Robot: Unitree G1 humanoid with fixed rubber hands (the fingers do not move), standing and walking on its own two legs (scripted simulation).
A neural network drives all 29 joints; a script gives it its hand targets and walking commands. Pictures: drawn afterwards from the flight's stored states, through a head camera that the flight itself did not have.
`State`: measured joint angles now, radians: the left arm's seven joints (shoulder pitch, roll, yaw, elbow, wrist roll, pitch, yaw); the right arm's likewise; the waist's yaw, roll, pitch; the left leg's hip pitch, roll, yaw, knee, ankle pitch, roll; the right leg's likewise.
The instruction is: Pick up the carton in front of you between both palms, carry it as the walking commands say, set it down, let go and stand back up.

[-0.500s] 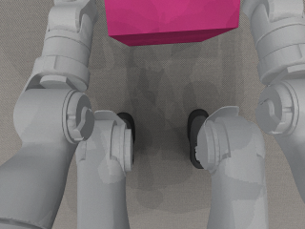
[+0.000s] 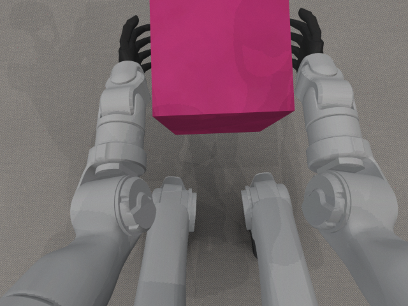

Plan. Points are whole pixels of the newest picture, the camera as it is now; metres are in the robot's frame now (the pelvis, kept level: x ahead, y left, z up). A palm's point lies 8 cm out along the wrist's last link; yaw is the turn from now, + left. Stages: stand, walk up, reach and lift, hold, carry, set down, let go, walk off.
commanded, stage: reach and lift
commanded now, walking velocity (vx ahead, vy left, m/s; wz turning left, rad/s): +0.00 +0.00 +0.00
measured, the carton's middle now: (217, 76) +0.52 -0.01 -0.14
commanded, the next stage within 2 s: none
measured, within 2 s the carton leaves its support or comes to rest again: neither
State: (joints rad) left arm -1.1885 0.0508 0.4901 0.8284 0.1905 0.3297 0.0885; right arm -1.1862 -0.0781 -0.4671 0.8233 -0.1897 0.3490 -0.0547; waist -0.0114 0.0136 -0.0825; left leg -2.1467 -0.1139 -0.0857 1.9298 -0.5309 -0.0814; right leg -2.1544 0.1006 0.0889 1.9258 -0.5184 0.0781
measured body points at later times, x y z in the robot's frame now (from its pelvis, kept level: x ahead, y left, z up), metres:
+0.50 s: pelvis +0.02 +0.00 +0.12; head +0.24 -0.01 +0.51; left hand +0.50 +0.14 +0.06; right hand +0.49 -0.16 +0.06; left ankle +0.11 +0.13 -0.41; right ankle +0.12 -0.13 -0.41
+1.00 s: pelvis +0.08 +0.00 +0.26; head +0.18 +0.00 +0.70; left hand +0.45 +0.15 +0.22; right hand +0.44 -0.16 +0.22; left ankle +0.11 +0.13 -0.41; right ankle +0.12 -0.13 -0.41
